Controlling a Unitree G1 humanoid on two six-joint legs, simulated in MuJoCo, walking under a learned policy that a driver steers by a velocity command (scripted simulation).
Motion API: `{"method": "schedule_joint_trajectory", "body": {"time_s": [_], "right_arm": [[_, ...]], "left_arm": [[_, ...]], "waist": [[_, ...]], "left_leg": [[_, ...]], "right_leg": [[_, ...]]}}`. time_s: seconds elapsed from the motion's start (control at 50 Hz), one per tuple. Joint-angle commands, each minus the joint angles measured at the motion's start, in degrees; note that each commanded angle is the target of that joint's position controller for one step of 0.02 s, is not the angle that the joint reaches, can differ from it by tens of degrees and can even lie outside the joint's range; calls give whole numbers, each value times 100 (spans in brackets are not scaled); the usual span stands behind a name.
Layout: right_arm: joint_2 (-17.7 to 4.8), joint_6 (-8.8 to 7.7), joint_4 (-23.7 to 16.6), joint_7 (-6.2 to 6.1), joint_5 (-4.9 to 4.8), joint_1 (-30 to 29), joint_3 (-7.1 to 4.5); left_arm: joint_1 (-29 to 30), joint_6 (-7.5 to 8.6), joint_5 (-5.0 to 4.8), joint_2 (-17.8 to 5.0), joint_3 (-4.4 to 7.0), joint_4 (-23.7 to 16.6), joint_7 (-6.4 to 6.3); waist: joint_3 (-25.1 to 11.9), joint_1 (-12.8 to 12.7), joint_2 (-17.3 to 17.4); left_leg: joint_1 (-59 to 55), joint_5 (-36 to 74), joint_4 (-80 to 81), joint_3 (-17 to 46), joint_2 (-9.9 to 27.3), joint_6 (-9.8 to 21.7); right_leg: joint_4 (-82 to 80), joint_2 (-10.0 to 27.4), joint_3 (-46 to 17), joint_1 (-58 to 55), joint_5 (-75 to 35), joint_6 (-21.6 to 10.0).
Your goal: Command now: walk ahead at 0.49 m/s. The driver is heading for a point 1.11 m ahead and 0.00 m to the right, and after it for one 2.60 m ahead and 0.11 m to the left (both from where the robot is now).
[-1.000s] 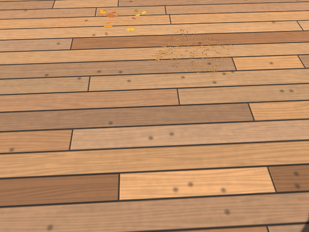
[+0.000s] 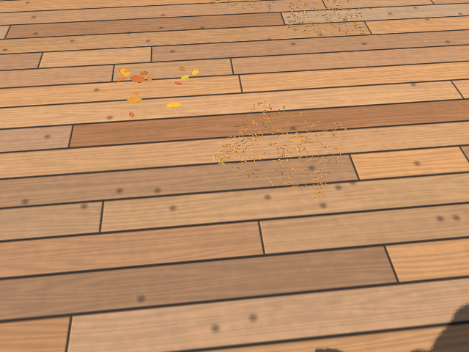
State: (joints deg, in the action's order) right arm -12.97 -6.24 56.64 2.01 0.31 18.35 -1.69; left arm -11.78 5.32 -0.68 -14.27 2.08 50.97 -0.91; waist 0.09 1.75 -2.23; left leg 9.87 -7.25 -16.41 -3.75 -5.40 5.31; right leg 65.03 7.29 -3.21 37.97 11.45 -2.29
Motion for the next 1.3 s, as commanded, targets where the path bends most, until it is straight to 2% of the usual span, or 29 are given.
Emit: {"method": "schedule_joint_trajectory", "body": {"time_s": [0.02, 0.1, 0.2, 0.24, 0.28, 0.3, 0.32, 0.34, 0.36, 0.4, 0.42, 0.46, 0.5, 0.62, 0.74, 0.8, 0.82, 0.84, 0.86, 0.88, 0.9, 0.92, 0.94, 0.96, 1.0, 1.06, 1.12, 1.2, 1.3], "right_arm": [[-758, -102, -317, -112, -10, -236, -120], [-917, -26, -216, -196, -101, 233, -147], [-972, 96, -24, -211, -152, 651, -181], [-1043, 158, -16, -224, -155, 593, -215], [-998, 221, -77, -224, -120, 379, -188], [-769, 216, -215, -222, -33, 323, -85], [-72, 79, -310, -166, -16, 931, 126], [-382, -79, -205, -135, -131, 914, 70], [-906, -157, -369, -114, -278, 356, -70], [-852, -122, -489, -176, -192, -208, -107], [-768, -36, -477, -203, -137, -154, -140], [-497, 109, -418, -216, -115, 51, -120], [-502, 164, -515, -236, -88, -152, -145], [-374, 120, -923, -177, -77, -1464, -125], [-411, 47, -1259, -11, -147, -2339, -89], [-583, -12, -1266, 60, -150, -2093, -151], [-720, -22, -1155, 49, -142, -1662, -229], [-956, -20, -856, 16, -136, -737, -372], [-1379, -10, -611, -41, -76, 360, -505], [-1811, 24, -469, -33, -32, 849, -597], [-1283, 25, -492, -31, -82, 760, -443], [-1035, 8, -582, -48, -106, 238, -367], [-867, 2, -708, -53, -84, -272, -307], [-701, -10, -740, -28, -34, -583, -259], [-518, -40, -671, 6, 30, -679, -203], [-763, -68, -511, -58, -1, -426, -262], [-859, -17, -402, -165, -21, -148, -282], [-905, 30, -272, -220, -77, 181, -273], [-964, 136, -18, -236, -118, 626, -303]], "left_arm": [[-189, -20, 71, -258, 74, -244, -38], [745, 46, 15, -161, 34, -487, 35], [1439, 99, -59, -251, 16, -774, 210], [1287, 151, -60, -380, 58, -803, 267], [170, 187, -44, -709, 248, -495, 255], [-1015, 197, -1, -1148, 403, -212, 208], [-1701, 144, 81, -1791, 557, -72, 202], [-1774, 141, 65, -1282, 423, -46, 224], [-1209, 152, 34, -939, 306, -147, 220], [-263, 130, 48, -546, 169, -345, 251], [-100, 141, 82, -405, 123, -343, 276], [-224, 170, 96, -420, 134, -207, 301], [-439, 185, 103, -583, 178, -71, 257], [-936, 95, 44, -721, 194, 156, 94], [-1416, -22, -24, -793, 242, 469, 38], [-1261, -99, -34, -901, 296, 481, 7], [-1136, -126, -27, -943, 306, 454, 5], [-1046, -158, 1, -842, 265, 420, 8], [-1064, -155, 81, -678, 176, 286, 12], [-1800, -20, 77, 138, -56, 270, 94], [-1549, 135, -54, -323, 39, 348, 121], [-984, 226, -191, -722, 144, 147, 134], [-608, 247, -189, -758, 153, 45, 93], [-415, 214, -92, -709, 192, 11, 50], [-660, 51, -37, -473, 214, 53, 27], [-484, -83, -2, -341, 220, -28, -1], [166, -89, 47, -349, 238, -236, 4], [926, -43, 13, -226, 185, -428, 78], [1685, 14, -54, -245, 129, -708, 230]], "waist": [[314, -267, 424], [311, 74, 435], [468, 276, 521], [377, 114, 604], [-254, -500, 605], [-1117, -940, 235], [-1903, -795, -1246], [-2236, -860, -1231], [-1322, -741, -827], [-475, -404, -102], [-294, -211, -166], [-188, -63, -234], [-42, -35, -130], [241, -360, -121], [553, -573, -122], [337, -322, -237], [53, -65, -314], [-476, 368, -241], [-1304, 725, 273], [-2109, 377, 1817], [-2170, 518, 1523], [-1286, 439, 1238], [-831, 253, 696], [-460, 79, 445], [-326, -225, 635], [-49, -295, 557], [118, -147, 473], [262, 90, 533], [499, 322, 561]], "left_leg": [[611, 427, 1164, 1182, 1601, 979], [114, 503, 1062, 906, 1511, 721], [-839, 359, 640, 1032, 1883, 642], [-1085, 692, 316, 1108, 2015, 549], [-957, 2330, -994, 795, 1671, 333], [-52, 1958, -2633, 458, 1317, 122], [2403, -501, -4925, 99, 308, -336], [3195, -2407, -5824, 993, 284, -267], [3664, -2043, -6098, 1034, 654, -140], [3268, -1074, -5508, 784, 1167, -145], [2909, -804, -5166, 800, 1327, -165], [2569, -553, -4913, 702, 1348, -244], [2843, -182, -4543, 676, 1366, -329], [3043, 1285, -2481, 505, 1215, -416], [3180, 1004, -1536, 456, 1055, -253], [2496, 393, -1312, 294, 853, -45], [1775, 293, -1260, 113, 649, 53], [535, 372, -1211, -7, 477, 205], [-1303, 492, -1357, 1009, 1368, 559], [-3346, -562, -739, 3799, 2723, 1518], [-3330, -1031, -150, 4564, 2753, 1449], [-2575, -824, -78, 3696, 2578, 1154], [-1679, -285, 43, 2942, 2375, 987], [-884, 206, 227, 2431, 2159, 894], [-177, 471, 566, 1903, 1896, 822], [111, 797, 895, 1471, 1843, 923], [-116, 933, 1008, 1213, 1786, 838], [-289, 872, 1030, 810, 1596, 624], [-1097, 859, 720, 820, 1896, 601]], "right_leg": [[-827, 238, -10, 108, -932, 153], [-2479, -29, 217, -95, -1764, 199], [-3330, -189, 243, -55, -1230, 81], [-3565, -291, 300, -407, -766, -81], [-3801, -629, 571, -1965, -583, -330], [-3649, 13, -138, -3695, -716, -683], [-4044, 1408, -2682, -5964, -125, -1601], [-4768, 1635, -3975, -6145, 396, -1769], [-4807, 1438, -3111, -5397, 382, -1423], [-5143, 931, -1696, -3780, -453, -1114], [-5351, 695, -1255, -3285, -693, -995], [-5592, 525, -839, -2861, -1184, -1040], [-5706, 498, -560, -2858, -1673, -1099], [-5882, 354, -76, -3151, -1583, -914], [-5595, 714, -100, -4114, -1479, -856], [-5077, 813, -75, -4377, -2491, -719], [-4579, 711, 29, -4323, -3452, -640], [-3530, 403, 248, -4020, -4023, -498], [-1792, 54, 492, -2814, -2761, -294], [370, -1048, 432, -433, 973, 103], [1200, -939, -414, 258, 2054, 13], [1341, -623, -358, 662, 1681, -92], [1083, -291, -184, 473, 1115, -116], [704, -102, -106, 213, 776, -95], [263, 98, -138, -394, 460, -89], [-337, 175, -40, -201, 70, 41], [-1277, 181, 0, 281, -812, 170], [-2553, -34, 208, 91, -1720, 176], [-3314, -195, 291, 210, -1419, 85]]}}
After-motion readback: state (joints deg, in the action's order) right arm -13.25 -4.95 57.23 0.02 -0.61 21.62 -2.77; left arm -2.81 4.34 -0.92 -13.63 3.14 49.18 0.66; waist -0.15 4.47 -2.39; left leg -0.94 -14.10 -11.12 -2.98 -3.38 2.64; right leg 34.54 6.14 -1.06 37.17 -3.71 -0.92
